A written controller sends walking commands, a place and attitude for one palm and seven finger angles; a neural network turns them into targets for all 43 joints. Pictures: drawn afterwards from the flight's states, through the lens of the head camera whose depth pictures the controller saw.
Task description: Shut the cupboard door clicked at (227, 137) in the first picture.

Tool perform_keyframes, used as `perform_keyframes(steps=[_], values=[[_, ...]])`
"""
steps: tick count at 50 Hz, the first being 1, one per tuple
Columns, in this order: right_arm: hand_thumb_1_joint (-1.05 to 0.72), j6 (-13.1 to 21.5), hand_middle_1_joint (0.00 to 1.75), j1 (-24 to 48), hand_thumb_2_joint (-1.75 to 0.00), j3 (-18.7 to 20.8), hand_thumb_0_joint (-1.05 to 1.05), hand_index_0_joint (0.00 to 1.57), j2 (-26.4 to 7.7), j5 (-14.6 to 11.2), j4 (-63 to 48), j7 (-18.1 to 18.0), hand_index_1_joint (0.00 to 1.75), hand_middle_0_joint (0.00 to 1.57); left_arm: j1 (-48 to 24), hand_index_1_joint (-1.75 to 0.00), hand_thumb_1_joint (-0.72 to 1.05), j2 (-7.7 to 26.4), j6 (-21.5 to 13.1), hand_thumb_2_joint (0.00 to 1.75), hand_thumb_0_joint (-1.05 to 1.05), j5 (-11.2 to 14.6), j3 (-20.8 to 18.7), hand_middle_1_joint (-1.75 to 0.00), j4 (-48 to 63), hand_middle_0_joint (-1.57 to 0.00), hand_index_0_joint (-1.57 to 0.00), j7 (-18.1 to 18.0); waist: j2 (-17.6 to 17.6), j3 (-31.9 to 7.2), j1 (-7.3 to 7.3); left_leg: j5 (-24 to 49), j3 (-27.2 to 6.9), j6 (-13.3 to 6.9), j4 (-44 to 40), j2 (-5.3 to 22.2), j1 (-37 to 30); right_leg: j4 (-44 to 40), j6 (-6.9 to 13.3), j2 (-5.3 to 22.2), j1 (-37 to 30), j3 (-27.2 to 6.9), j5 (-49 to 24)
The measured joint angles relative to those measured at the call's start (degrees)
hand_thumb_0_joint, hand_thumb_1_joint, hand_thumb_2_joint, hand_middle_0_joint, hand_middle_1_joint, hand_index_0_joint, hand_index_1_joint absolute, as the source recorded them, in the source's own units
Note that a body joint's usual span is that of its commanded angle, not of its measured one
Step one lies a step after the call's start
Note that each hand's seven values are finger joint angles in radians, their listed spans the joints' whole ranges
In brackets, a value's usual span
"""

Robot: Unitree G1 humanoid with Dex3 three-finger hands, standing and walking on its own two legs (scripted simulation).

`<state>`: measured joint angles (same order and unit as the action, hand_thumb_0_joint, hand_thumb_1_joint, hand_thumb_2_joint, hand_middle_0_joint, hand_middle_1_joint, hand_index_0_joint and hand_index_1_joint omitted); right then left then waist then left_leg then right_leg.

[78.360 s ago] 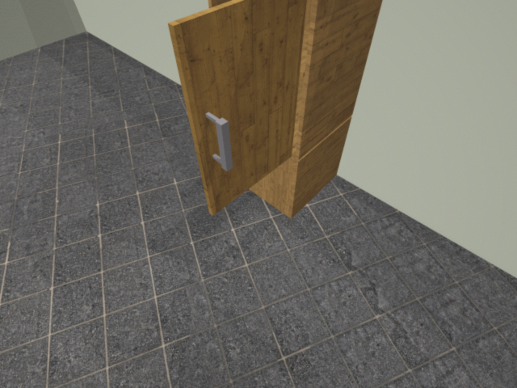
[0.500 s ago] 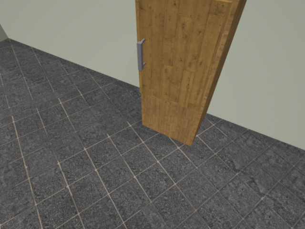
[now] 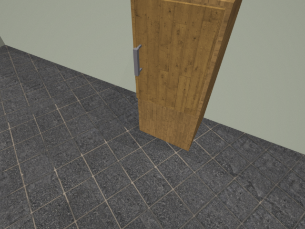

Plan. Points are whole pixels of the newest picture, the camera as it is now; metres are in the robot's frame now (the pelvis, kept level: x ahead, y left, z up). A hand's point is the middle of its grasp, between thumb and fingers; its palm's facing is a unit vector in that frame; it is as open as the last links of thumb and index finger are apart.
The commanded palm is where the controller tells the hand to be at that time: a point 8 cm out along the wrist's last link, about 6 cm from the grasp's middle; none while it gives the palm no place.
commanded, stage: look to check the result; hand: left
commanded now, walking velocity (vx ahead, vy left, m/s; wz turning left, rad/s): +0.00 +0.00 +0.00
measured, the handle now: (138, 60) +0.91 +0.12 -0.05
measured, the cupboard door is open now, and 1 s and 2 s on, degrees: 4 4 4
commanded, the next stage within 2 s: walk to a spot facing it in 0.56 s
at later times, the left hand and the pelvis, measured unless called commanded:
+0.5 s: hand out of the picture +0.04 +0.20 -0.17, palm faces +0.01 -0.96 -0.27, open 7.4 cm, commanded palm none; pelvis +0.02 -0.01 +0.00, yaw +0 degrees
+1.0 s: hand out of the picture +0.03 +0.19 -0.19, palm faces +0.16 -0.96 -0.24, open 7.4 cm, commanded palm none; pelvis +0.02 -0.01 -0.01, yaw +8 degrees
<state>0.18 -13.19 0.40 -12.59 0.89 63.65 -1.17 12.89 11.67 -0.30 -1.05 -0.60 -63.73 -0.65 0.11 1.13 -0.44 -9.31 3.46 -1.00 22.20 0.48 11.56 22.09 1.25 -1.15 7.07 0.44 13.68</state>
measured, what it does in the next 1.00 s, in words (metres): stands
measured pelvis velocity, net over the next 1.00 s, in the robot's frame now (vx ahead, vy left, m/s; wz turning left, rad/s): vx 0.02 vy -0.01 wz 0.14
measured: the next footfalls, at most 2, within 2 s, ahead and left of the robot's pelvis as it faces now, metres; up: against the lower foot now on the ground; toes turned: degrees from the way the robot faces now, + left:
right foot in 1.38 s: +0.08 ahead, -0.13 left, +0.00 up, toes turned +20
left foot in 1.66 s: -0.04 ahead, +0.11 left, +0.00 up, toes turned +36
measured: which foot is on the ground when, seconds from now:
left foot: down 0.00-1.00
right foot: down 0.00-1.00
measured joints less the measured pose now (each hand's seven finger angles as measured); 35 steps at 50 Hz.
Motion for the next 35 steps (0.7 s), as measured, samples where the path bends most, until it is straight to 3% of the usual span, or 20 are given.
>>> perform_keyframes(steps=[16, 35], values=[[-0.91, -0.2, 0.3, 1.6, -0.9, -0.2, 0.01, 0.2, -1.2, -0.1, 0.6, 0.0, 0.29, 0.2, 0.3, -0.3, 0.9, 2.1, -0.1, 0.9, 0.01, 0.2, -0.2, -0.3, -1.5, -0.2, -0.2, -0.2, 0.5, 0.9, 0.33, -0.3, -0.4, 0.7, -1.3, 0.5, -1.8, -2.3, 0.6, -0.6, -2.3, 0.2, -0.1], [-0.91, -0.2, 0.3, 2.9, -0.9, -0.3, 0.01, 0.2, -1.9, -0.1, 0.7, 0.0, 0.29, 0.2, -0.9, -0.3, 0.9, 2.0, -0.5, 0.9, 0.01, 0.3, -0.1, -0.3, -1.1, -0.2, -0.2, -0.2, 0.4, 0.5, 0.35, -0.7, -0.6, 1.6, -2.3, 1.1, -3.3, -3.7, 1.4, -1.2, -4.0, 0.4, 0.1]])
